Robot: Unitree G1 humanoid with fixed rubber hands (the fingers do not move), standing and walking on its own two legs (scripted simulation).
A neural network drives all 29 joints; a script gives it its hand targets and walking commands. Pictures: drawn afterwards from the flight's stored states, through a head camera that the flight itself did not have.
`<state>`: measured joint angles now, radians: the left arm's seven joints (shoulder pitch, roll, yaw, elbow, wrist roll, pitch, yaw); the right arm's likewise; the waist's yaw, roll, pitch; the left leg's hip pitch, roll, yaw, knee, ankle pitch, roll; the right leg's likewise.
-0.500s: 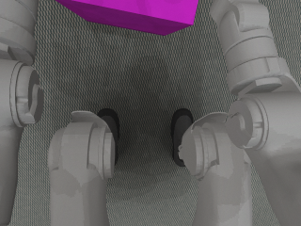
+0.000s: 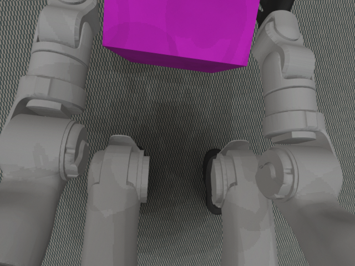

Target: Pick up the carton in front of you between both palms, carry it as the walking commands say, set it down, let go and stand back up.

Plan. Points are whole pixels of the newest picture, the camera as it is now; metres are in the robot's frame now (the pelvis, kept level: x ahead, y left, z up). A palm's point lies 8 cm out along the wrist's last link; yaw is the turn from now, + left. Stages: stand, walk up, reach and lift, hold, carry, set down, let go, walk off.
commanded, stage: reach and lift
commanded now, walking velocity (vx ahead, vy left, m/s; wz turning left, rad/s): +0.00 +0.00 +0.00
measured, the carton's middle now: (180, 8) +0.56 +0.04 -0.21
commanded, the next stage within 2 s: none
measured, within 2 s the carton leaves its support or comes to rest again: neither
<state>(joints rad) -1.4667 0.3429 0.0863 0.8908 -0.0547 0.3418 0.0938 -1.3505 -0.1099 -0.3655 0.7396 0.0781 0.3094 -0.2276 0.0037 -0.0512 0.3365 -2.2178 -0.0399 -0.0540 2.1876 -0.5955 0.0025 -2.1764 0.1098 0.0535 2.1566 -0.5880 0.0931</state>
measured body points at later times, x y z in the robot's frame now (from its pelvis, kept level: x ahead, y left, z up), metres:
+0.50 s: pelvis -0.01 -0.02 +0.11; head +0.27 +0.03 +0.45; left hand +0.51 +0.18 +0.04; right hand +0.51 -0.12 +0.04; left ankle +0.10 +0.12 -0.35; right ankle +0.11 -0.15 -0.35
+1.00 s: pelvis +0.03 -0.01 +0.24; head +0.20 +0.02 +0.66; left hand +0.45 +0.18 +0.20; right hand +0.47 -0.13 +0.20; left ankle +0.10 +0.12 -0.35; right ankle +0.11 -0.15 -0.35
